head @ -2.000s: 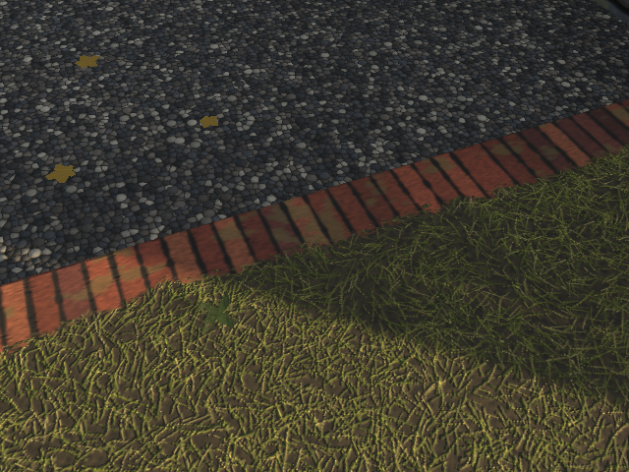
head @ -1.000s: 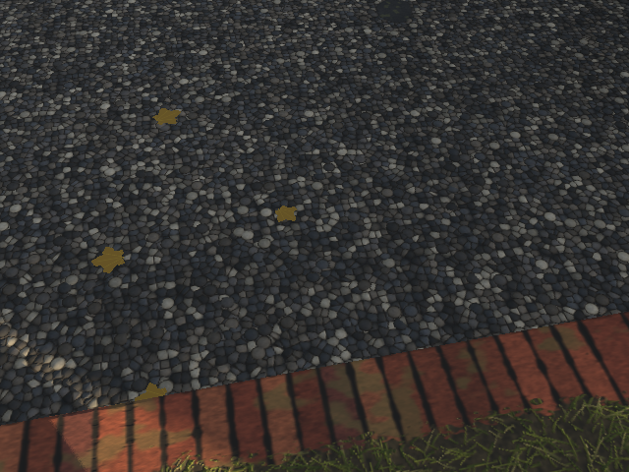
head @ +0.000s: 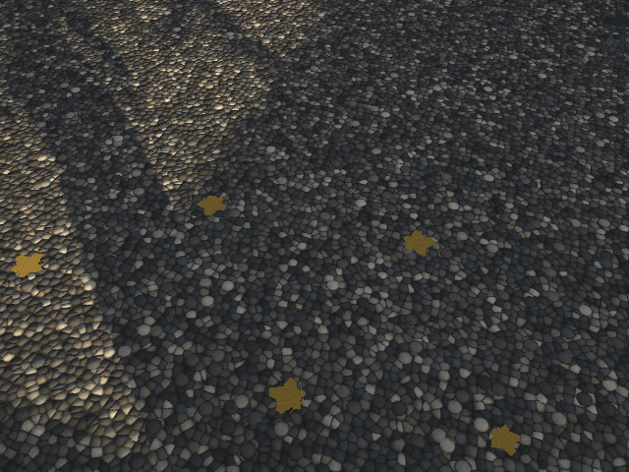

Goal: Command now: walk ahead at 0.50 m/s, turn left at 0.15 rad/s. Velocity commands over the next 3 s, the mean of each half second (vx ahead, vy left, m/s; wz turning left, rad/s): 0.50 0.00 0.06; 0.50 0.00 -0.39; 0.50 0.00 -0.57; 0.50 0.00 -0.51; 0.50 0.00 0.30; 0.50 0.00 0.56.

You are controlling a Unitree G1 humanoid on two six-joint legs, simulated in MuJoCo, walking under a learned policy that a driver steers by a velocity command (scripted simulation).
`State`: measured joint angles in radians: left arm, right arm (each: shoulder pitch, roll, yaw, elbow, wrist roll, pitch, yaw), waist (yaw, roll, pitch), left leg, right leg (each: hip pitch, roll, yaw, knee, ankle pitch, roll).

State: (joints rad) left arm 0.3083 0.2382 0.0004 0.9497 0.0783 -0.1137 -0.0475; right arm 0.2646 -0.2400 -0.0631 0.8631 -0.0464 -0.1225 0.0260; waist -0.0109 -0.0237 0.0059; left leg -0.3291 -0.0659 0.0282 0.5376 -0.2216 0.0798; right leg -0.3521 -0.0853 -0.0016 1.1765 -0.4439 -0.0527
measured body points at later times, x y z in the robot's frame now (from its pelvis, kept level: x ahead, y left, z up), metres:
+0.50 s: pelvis +0.31 -0.06 -0.15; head +0.34 -0.07 +0.30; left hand +0.50 +0.16 -0.26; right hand +0.22 -0.30 -0.30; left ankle +0.11 +0.09 -0.63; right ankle +0.39 -0.17 -0.88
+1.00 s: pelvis +0.58 -0.03 -0.14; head +0.59 -0.01 +0.31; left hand +0.72 +0.23 -0.27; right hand +0.63 -0.31 -0.24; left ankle +0.62 +0.07 -0.88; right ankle +0.52 -0.17 -0.79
